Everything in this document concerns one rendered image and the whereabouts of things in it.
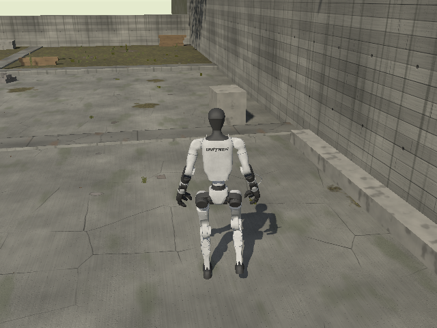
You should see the right robot forearm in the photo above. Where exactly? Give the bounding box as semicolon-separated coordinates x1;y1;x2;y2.
244;164;259;192

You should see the robot right upper arm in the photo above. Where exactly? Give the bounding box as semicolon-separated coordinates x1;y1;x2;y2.
231;137;251;175

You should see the robot torso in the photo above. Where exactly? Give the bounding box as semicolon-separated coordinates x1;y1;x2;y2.
201;134;233;205

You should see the left robot forearm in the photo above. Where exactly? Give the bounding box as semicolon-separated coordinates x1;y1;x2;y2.
178;166;191;194

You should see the robot right hand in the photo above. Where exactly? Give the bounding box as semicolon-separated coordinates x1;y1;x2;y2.
244;189;260;204

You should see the robot left upper arm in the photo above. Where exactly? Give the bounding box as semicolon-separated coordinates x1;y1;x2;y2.
184;138;203;176

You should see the robot left hand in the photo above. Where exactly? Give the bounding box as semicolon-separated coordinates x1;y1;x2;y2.
176;192;192;207

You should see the robot right thigh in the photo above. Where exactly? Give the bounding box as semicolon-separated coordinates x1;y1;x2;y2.
228;190;242;230

